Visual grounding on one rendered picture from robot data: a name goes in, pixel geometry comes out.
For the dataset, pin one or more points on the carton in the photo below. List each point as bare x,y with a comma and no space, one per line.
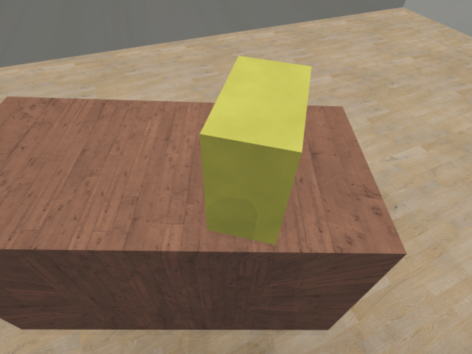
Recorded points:
251,144

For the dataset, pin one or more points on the pedestal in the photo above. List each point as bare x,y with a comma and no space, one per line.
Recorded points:
103,224

